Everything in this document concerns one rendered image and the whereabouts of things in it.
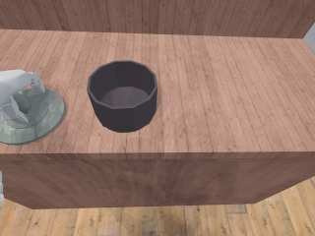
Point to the knob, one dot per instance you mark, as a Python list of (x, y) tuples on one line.
[(23, 101)]

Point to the left robot hand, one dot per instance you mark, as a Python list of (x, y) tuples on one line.
[(15, 81)]

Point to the pot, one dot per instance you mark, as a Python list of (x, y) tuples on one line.
[(124, 95)]

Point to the robot left forearm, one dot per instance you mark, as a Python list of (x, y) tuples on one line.
[(5, 95)]

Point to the lid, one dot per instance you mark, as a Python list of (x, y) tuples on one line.
[(47, 111)]

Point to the table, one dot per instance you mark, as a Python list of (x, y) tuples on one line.
[(235, 114)]

